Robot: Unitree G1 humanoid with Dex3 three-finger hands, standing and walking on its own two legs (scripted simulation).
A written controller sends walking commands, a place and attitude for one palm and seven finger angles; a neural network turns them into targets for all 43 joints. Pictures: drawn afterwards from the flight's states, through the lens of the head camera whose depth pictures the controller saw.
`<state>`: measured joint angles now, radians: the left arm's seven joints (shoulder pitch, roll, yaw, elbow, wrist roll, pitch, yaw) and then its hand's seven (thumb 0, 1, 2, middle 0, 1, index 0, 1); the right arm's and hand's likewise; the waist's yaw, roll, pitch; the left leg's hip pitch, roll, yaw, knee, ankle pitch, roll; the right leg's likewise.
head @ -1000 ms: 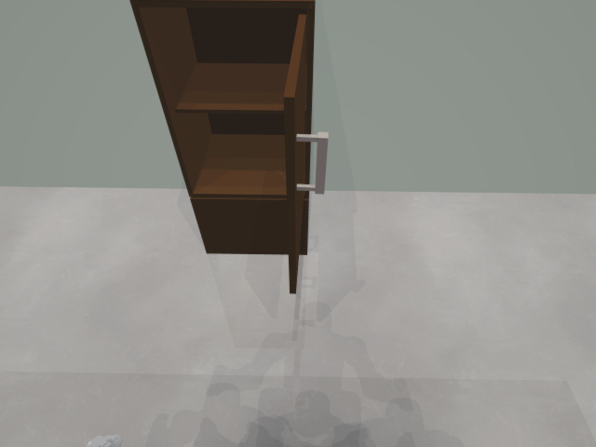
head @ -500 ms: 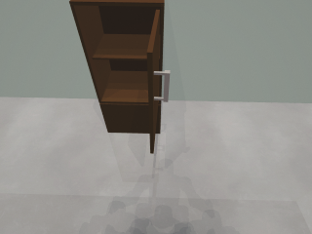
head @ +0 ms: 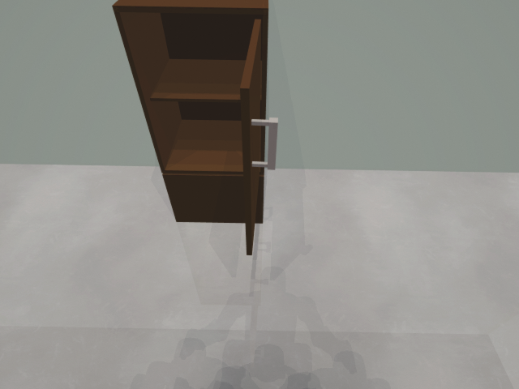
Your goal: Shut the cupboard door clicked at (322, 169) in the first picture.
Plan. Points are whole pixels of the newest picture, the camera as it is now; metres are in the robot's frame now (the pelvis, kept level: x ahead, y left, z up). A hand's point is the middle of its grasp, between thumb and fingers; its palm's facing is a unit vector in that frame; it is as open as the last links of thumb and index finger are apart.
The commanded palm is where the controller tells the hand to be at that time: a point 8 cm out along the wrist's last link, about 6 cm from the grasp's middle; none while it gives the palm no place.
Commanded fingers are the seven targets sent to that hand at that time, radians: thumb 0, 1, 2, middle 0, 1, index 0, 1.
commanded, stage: look at it before walking up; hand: left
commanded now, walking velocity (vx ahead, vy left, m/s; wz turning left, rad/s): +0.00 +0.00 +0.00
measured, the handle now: (264, 144) +0.65 +0.03 +0.01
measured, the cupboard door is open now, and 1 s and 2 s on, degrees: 87 87 87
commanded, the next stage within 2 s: walk around to get in front in 0.44 s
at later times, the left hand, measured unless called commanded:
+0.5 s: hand out of the picture +0.07 +0.25 -0.16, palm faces -0.02 -0.95 -0.33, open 7.4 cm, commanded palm none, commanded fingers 0.00 0.90 0.90 -0.20 -0.30 -0.20 -0.30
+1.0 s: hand out of the picture +0.06 +0.18 -0.18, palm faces -0.16 -0.95 -0.28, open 7.4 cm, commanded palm none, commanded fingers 0.00 0.90 0.90 -0.20 -0.30 -0.20 -0.30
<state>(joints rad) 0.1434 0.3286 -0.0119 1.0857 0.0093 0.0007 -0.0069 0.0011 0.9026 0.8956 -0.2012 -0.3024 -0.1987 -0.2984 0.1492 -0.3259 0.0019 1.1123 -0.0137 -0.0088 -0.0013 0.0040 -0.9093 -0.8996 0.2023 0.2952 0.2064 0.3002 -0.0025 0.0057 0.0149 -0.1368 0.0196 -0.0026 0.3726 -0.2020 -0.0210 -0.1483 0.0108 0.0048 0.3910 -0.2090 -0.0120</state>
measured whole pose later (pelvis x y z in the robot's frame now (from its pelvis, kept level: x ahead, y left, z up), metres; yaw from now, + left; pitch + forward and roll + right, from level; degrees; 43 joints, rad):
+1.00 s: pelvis -0.02 -0.02 -0.03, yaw -12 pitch -1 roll +1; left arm 0.25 0.22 0.04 0.96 0.02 0.05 -0.02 0.00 0.90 0.90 -0.20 -0.30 -0.20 -0.30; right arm 0.17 -0.23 -0.05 0.99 -0.02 0.04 -0.02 0.00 -0.91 -0.90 0.20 0.30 0.21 0.30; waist 0.03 0.04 0.08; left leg -0.31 0.11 0.12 0.79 -0.44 -0.05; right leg -0.33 0.02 -0.01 0.70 -0.34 -0.03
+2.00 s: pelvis -0.05 +0.08 -0.01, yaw -48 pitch +0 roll -1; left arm 0.15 0.23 0.08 0.93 0.02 0.09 -0.04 0.00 0.91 0.90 -0.19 -0.30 -0.19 -0.30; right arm 0.32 -0.19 -0.06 0.98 -0.03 0.01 -0.02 0.00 -0.91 -0.90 0.20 0.30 0.21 0.30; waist -0.04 0.00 0.07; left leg -0.21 0.14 0.31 0.52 -0.29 0.02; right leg -0.37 -0.05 -0.05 0.81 -0.42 0.06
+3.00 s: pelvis +0.12 -0.16 -0.01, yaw -79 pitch +0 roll +0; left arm 0.14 0.21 0.08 0.98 0.04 0.03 -0.05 0.00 0.91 0.90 -0.19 -0.30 -0.19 -0.30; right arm 0.49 -0.14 -0.04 1.09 -0.03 -0.07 -0.02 0.00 -0.92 -0.90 0.20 0.29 0.20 0.30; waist -0.05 -0.02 0.04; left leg 0.03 0.06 0.32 0.34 -0.35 0.00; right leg -0.61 -0.10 -0.08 0.89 -0.14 0.01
